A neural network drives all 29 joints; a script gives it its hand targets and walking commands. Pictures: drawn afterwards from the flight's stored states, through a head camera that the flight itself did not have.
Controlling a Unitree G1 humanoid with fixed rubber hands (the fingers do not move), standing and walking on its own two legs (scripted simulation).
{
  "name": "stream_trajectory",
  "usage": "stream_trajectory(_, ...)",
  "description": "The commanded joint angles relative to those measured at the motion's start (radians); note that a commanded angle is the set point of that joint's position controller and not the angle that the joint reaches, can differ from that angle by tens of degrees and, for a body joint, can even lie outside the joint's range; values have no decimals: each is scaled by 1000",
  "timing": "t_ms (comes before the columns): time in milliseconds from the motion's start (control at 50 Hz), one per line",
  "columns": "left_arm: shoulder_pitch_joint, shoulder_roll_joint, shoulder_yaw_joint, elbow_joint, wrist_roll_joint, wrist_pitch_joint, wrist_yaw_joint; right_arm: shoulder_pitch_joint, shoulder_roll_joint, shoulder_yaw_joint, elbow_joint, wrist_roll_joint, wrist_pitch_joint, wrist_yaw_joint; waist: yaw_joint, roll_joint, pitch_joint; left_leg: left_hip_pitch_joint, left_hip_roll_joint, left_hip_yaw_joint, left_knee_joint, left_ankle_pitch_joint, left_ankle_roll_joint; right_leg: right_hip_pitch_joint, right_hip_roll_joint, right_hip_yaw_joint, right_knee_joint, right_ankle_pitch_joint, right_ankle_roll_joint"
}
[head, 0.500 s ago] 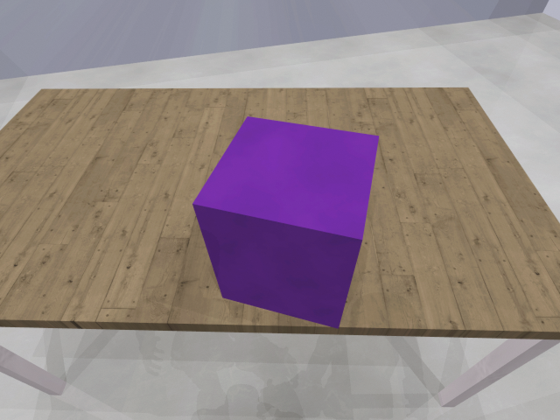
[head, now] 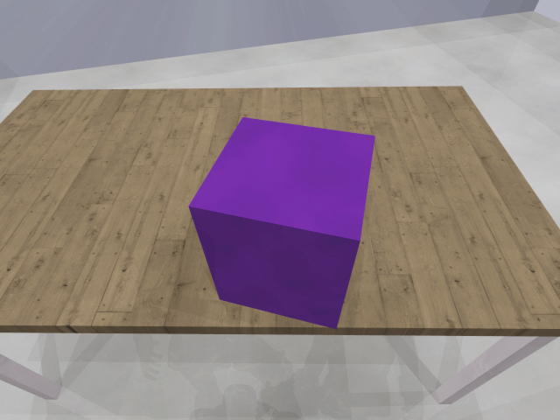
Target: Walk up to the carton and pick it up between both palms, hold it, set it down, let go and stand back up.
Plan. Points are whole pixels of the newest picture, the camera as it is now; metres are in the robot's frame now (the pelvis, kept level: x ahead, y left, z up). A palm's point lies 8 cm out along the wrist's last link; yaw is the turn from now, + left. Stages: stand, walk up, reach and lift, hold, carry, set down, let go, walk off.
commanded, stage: stand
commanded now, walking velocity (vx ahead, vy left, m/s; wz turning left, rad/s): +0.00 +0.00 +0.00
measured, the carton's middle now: (290, 225) +0.40 +0.02 +0.04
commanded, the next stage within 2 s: none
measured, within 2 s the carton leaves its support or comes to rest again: neither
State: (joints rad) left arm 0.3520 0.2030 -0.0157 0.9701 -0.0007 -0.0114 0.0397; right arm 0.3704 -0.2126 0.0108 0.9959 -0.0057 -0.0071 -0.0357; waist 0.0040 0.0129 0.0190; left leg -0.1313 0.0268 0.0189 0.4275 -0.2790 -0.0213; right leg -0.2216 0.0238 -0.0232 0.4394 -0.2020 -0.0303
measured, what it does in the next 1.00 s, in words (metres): stands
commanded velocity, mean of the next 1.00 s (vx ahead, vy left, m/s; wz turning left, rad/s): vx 0.00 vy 0.00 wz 0.00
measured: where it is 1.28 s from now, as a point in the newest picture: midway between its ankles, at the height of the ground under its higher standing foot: outside the picture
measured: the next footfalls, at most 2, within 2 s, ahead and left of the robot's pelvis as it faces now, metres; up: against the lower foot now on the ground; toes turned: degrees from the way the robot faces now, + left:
none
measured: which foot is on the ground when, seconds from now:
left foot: down 0.00-1.00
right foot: down 0.00-1.00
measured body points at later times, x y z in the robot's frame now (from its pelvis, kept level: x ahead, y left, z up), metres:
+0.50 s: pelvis +0.00 +0.00 +0.00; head +0.01 +0.00 +0.45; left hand +0.01 +0.24 -0.15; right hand -0.02 -0.24 -0.15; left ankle -0.03 +0.13 -0.74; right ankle +0.02 -0.10 -0.74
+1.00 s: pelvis +0.00 +0.01 +0.00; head +0.01 +0.00 +0.45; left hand +0.01 +0.24 -0.15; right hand -0.02 -0.23 -0.15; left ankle -0.03 +0.13 -0.74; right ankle +0.02 -0.10 -0.74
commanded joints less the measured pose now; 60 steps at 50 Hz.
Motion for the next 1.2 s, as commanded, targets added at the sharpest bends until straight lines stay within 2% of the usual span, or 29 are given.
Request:
stream_trajectory(0, 58, 110, 27, -29, 1, -11, 7, 78, -102, -25, -14, 1, -9, -5, -4, 5, 60, -80, 82, -70, -90, 59, 22, 13, -118, 123, -92, 58, 5)
stream_trajectory(60, 56, 116, 26, -26, 1, -15, 8, 71, -107, -21, -15, -1, -11, -6, -2, -21, 57, -70, 84, -64, -88, 78, 20, 12, -118, 127, -89, 86, 5)
stream_trajectory(100, 57, 107, 23, -19, 2, -16, 9, 65, -105, -21, -10, 1, -12, -7, -1, -11, 45, -58, 88, -70, -87, 106, 20, 31, -122, 126, -79, 135, 2)
stream_trajectory(120, 50, 108, 24, -16, 1, -15, 9, 74, -94, -19, -8, 2, -12, -7, -3, -18, 26, -52, 86, -67, -89, 92, 18, 35, -120, 126, -79, 119, 2)
stream_trajectory(140, 57, 113, 27, -17, 1, -16, 8, 63, -105, -22, -10, 1, -11, -8, 8, 11, 41, -55, 84, -64, -87, 94, 18, 37, -119, 128, -81, 125, 6)
stream_trajectory(160, 62, 113, 24, -15, 2, -15, 8, 68, -99, -20, -15, 3, -10, -7, 6, -18, 43, -52, 87, -67, -89, 86, 20, 35, -120, 125, -81, 122, 6)
stream_trajectory(300, 54, 101, 20, -6, -1, -14, 11, 79, -96, -20, 1, -1, -6, -8, -5, -1, 53, -48, 86, -60, -92, 66, 19, 15, -122, 137, -91, 76, 2)
stream_trajectory(340, 56, 105, 24, -6, 1, -14, 10, 65, -90, -18, 2, 4, -7, -6, 6, -8, 71, -58, 86, -58, -91, 58, 17, 6, -118, 133, -95, 79, 8)
stream_trajectory(380, 51, 107, 24, -5, -1, -12, 10, 78, -98, -20, 2, 2, -7, -7, -2, -42, 81, -60, 90, -63, -99, 58, 20, -1, -115, 128, -94, 63, 8)
stream_trajectory(440, 56, 100, 26, -2, 2, -12, 11, 88, -87, -18, 14, 3, -5, -9, -4, -24, 69, -59, 85, -49, -96, 46, 14, 5, -118, 141, -104, 46, 4)
stream_trajectory(480, 62, 97, 23, 2, 2, -13, 11, 86, -92, -20, 12, 7, -6, -8, -4, 13, 81, -74, 85, -53, -104, 44, 19, 6, -119, 137, -97, 68, 4)
stream_trajectory(500, 57, 101, 27, 5, 4, -13, 10, 77, -92, -20, 11, 5, -7, -9, 1, -9, 70, -57, 87, -53, -100, 53, 18, 14, -115, 136, -96, 70, 7)
stream_trajectory(520, 57, 99, 23, 1, 4, -14, 9, 78, -101, -21, 9, 4, -8, -8, 0, -3, 57, -57, 86, -55, -99, 51, 20, 11, -115, 134, -94, 63, 9)
stream_trajectory(540, 44, 98, 22, 5, 1, -14, 9, 78, -87, -17, 10, 3, -8, -7, -6, -33, 69, -59, 89, -58, -99, 66, 23, 0, -117, 131, -96, 69, 6)
stream_trajectory(560, 51, 89, 25, 5, 3, -14, 9, 79, -80, -16, 11, 2, -8, -8, 3, -16, 73, -53, 89, -55, -96, 73, 22, 5, -120, 134, -94, 80, 8)
stream_trajectory(600, 55, 94, 22, 10, 0, -15, 11, 75, -85, -20, 11, 5, -8, -8, 1, -2, 63, -54, 88, -54, -98, 91, 21, 8, -118, 134, -88, 107, 8)
stream_trajectory(640, 50, 95, 23, 10, 3, -17, 12, 85, -87, -20, 9, 2, -9, -8, -6, -14, 25, -29, 91, -49, -88, 90, 22, 24, -117, 130, -87, 108, 7)
stream_trajectory(700, 49, 91, 19, 18, -1, -14, 14, 84, -85, -18, 19, 5, -7, -10, -3, 5, 60, -51, 89, -48, -95, 86, 19, 14, -120, 136, -90, 108, 9)
stream_trajectory(740, 56, 91, 18, 21, 2, -12, 13, 91, -93, -17, 15, 4, -8, -11, -1, -22, 60, -51, 96, -50, -92, 102, 20, 15, -116, 126, -80, 135, 10)
stream_trajectory(800, 53, 86, 17, 19, 1, -10, 11, 96, -86, -16, 21, 5, -8, -10, -1, 4, 71, -78, 89, -48, -105, 48, 23, 17, -112, 124, -82, 74, 14)
stream_trajectory(820, 48, 88, 20, 22, -1, -9, 12, 91, -78, -20, 20, 4, -7, -11, -1, -3, 98, -96, 89, -51, -110, 38, 23, 2, -111, 130, -83, 58, 12)
stream_trajectory(840, 62, 83, 18, 21, 1, -9, 11, 82, -85, -17, 16, 2, -7, -10, 4, 5, 87, -79, 94, -53, -107, 56, 21, 1, -117, 133, -82, 72, 12)
stream_trajectory(880, 53, 82, 17, 23, 2, -13, 13, 86, -84, -18, 17, 4, -10, -11, 1, -25, 64, -54, 96, -53, -101, 103, 18, 12, -117, 125, -71, 138, 10)
stream_trajectory(900, 56, 76, 15, 27, 0, -13, 13, 84, -85, -18, 11, 4, -12, -11, 1, -14, 59, -48, 94, -55, -98, 110, 19, 8, -117, 129, -71, 146, 12)
stream_trajectory(960, 45, 83, 19, 29, 0, -14, 13, 84, -81, -18, 16, 5, -10, -10, -2, -24, 46, -50, 91, -43, -92, 79, 20, 11, -116, 132, -80, 106, 9)
stream_trajectory(1000, 51, 81, 18, 30, 0, -13, 14, 85, -75, -18, 20, 5, -9, -11, -6, -6, 68, -58, 92, -42, -99, 92, 19, 7, -118, 129, -76, 127, 9)
stream_trajectory(1060, 50, 80, 18, 28, -1, -11, 13, 83, -76, -20, 25, 4, -7, -11, -1, 0, 63, -66, 91, -47, -110, 56, 24, 7, -114, 132, -82, 75, 12)
stream_trajectory(1120, 62, 81, 17, 36, 1, -16, 15, 79, -74, -17, 22, 4, -8, -11, -1, -23, 49, -29, 94, -45, -97, 97, 23, 7, -118, 138, -78, 132, 14)
stream_trajectory(1180, 47, 78, 14, 38, 2, -13, 15, 89, -72, -19, 24, 5, -9, -10, -3, -11, 57, -47, 93, -47, -109, 70, 24, 1, -115, 132, -78, 92, 15)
